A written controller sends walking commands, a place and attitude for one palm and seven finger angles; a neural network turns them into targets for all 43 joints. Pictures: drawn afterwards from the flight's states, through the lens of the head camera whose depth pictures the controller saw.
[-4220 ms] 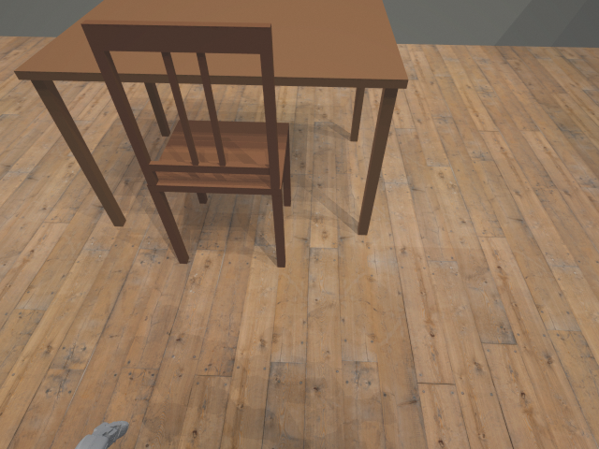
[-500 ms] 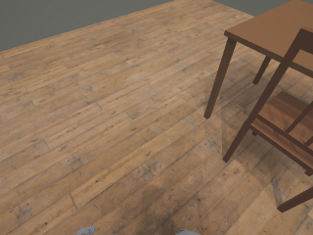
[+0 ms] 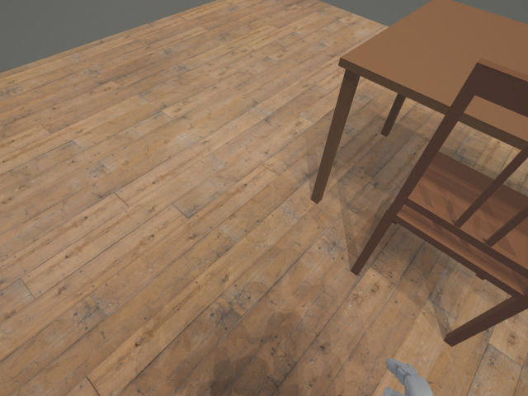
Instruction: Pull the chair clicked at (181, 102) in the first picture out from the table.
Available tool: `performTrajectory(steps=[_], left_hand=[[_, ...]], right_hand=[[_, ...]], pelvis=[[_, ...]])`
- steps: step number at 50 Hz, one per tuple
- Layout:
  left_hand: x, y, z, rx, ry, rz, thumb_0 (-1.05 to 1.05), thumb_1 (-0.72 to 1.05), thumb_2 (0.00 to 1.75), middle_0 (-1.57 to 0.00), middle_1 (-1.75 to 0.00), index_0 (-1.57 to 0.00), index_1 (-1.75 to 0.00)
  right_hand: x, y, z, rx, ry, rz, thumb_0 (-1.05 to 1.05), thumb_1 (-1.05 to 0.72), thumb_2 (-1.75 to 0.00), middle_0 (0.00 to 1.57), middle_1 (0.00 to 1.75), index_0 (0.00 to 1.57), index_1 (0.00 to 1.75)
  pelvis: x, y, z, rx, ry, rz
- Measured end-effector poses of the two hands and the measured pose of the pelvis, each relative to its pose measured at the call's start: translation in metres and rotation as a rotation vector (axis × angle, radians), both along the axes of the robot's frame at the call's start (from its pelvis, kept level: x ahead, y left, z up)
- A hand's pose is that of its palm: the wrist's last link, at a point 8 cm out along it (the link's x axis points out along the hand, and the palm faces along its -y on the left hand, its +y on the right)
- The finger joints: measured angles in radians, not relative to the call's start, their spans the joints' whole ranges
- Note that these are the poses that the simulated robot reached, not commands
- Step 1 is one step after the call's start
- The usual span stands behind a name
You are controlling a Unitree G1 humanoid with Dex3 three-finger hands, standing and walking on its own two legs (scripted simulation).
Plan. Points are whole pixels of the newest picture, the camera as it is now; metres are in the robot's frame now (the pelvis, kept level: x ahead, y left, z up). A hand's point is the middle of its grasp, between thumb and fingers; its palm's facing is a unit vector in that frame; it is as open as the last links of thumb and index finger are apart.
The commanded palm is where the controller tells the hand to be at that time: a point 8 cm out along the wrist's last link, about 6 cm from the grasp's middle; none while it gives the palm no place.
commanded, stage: turn to face it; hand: left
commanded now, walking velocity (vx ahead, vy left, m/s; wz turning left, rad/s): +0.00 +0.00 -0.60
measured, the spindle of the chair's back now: (496, 183) +0.63 -0.47 -0.06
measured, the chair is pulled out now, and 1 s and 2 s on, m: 0.00 0.00 0.00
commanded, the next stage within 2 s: take the last steps up to it in 0.88 s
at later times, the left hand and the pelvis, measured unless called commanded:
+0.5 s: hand (208, 355) +0.20 +0.12 -0.15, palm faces -0.34 -0.89 -0.30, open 7.4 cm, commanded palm none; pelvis +0.01 -0.03 -0.01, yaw -19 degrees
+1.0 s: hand (207, 373) +0.18 +0.12 -0.17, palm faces -0.43 -0.88 -0.19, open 7.4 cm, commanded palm none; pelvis +0.03 -0.02 +0.00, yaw -31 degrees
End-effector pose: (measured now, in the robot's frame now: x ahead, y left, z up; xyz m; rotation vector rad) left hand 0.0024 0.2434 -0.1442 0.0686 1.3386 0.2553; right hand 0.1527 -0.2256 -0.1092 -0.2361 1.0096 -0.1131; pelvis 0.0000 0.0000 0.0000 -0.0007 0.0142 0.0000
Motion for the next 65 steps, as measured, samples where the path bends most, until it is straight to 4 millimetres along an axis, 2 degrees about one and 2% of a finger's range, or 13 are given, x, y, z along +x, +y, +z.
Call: performTrajectory(steps=[7, 12, 17, 22, 25, 29, 37, 42, 49, 53, 58, 62, 65], left_hand=[[0.055, 0.034, 0.008, 0.025, -0.025, -0.142, 0.01, 0.91, 0.9, -0.2, -0.3, -0.2, -0.3], [0.094, 0.034, 0.016, 0.043, -0.033, -0.245, 0.01, 0.91, 0.9, -0.2, -0.3, -0.19, -0.3], [0.141, 0.004, 0.021, 0.052, -0.063, -0.376, 0.01, 0.92, 0.9, -0.2, -0.3, -0.19, -0.3], [0.191, -0.049, 0.024, 0.072, -0.159, -0.519, 0.01, 0.91, 0.9, -0.2, -0.3, -0.19, -0.3], [0.206, -0.077, 0.032, 0.081, -0.217, -0.564, 0.01, 0.91, 0.9, -0.2, -0.3, -0.2, -0.3], [0.207, -0.1, 0.043, 0.077, -0.222, -0.593, 0.0, 0.91, 0.9, -0.2, -0.3, -0.2, -0.3], [0.198, -0.119, 0.041, 0.033, -0.186, -0.632, 0.01, 0.91, 0.9, -0.2, -0.3, -0.2, -0.3], [0.191, -0.111, 0.029, 0.009, -0.148, -0.626, 0.01, 0.91, 0.9, -0.21, -0.3, -0.2, -0.3], [0.191, -0.08, 0.0, -0.015, -0.069, -0.608, 0.01, 0.91, 0.9, -0.2, -0.3, -0.2, -0.3], [0.191, -0.069, 0.002, -0.014, -0.024, -0.636, 0.01, 0.91, 0.9, -0.2, -0.3, -0.2, -0.3], [0.191, -0.066, 0.01, -0.013, 0.025, -0.679, 0.01, 0.91, 0.9, -0.2, -0.3, -0.2, -0.3], [0.197, -0.079, 0.014, -0.009, 0.045, -0.718, 0.01, 0.91, 0.9, -0.2, -0.3, -0.2, -0.3], [0.207, -0.103, 0.016, -0.01, 0.038, -0.755, 0.01, 0.91, 0.9, -0.2, -0.3, -0.19, -0.3]], right_hand=[[-0.04, 0.003, 0.011, -0.017, 0.041, -0.108, 0.0, -0.91, -0.9, 0.21, 0.3, 0.2, 0.3], [-0.089, -0.007, 0.004, -0.006, 0.12, -0.223, 0.0, -0.91, -0.9, 0.21, 0.3, 0.2, 0.3], [-0.151, -0.024, -0.01, 0.02, 0.228, -0.358, 0.0, -0.91, -0.9, 0.21, 0.3, 0.2, 0.3], [-0.214, -0.049, -0.037, 0.06, 0.328, -0.48, 0.0, -0.91, -0.9, 0.21, 0.3, 0.2, 0.3], [-0.236, -0.062, -0.045, 0.067, 0.381, -0.525, 0.0, -0.91, -0.9, 0.21, 0.3, 0.2, 0.3], [-0.235, -0.071, -0.039, 0.079, 0.353, -0.562, 0.0, -0.91, -0.9, 0.2, 0.29, 0.19, 0.3], [-0.203, -0.074, -0.028, 0.096, 0.223, -0.59, 0.0, -0.91, -0.9, 0.2, 0.3, 0.2, 0.3], [-0.183, -0.067, -0.022, 0.083, 0.181, -0.593, 0.0, -0.91, -0.9, 0.2, 0.3, 0.2, 0.3], [-0.166, -0.047, -0.011, 0.027, 0.137, -0.605, 0.0, -0.91, -0.9, 0.2, 0.3, 0.2, 0.3], [-0.176, -0.031, -0.003, 0.022, 0.158, -0.617, 0.0, -0.91, -0.9, 0.21, 0.3, 0.2, 0.3], [-0.199, -0.015, 0.0, 0.051, 0.2, -0.674, 0.0, -0.91, -0.9, 0.21, 0.3, 0.2, 0.3], [-0.228, -0.007, -0.002, 0.08, 0.256, -0.736, 0.0, -0.91, -0.9, 0.21, 0.3, 0.2, 0.3], [-0.255, -0.001, -0.005, 0.113, 0.318, -0.783, 0.0, -0.91, -0.9, 0.21, 0.3, 0.2, 0.3]], pelvis=[[0.005, 0.013, 0.009, -0.02, -0.012, -0.11], [0.009, 0.013, 0.012, -0.03, -0.006, -0.176], [0.009, 0.001, 0.009, -0.022, -0.001, -0.249], [0.009, -0.025, -0.006, 0.009, 0.005, -0.312], [0.008, -0.034, -0.007, 0.007, -0.001, -0.336], [0.009, -0.044, 0.003, 0.022, -0.01, -0.381], [0.013, -0.049, 0.01, 0.017, -0.014, -0.443], [0.02, -0.043, 0.008, -0.002, -0.011, -0.475], [0.032, -0.025, -0.001, -0.015, -0.009, -0.523], [0.034, -0.019, 0.007, -0.022, -0.011, -0.558], [0.04, -0.022, 0.015, -0.022, 0.003, -0.585], [0.045, -0.032, 0.017, -0.018, 0.009, -0.603], [0.046, -0.045, 0.017, -0.011, 0.008, -0.615]])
